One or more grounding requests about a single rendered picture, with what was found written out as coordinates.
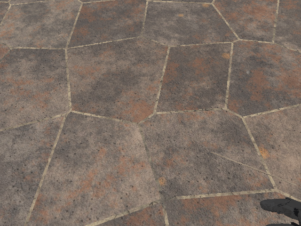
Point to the robot right hand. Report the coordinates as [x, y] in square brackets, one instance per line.
[289, 207]

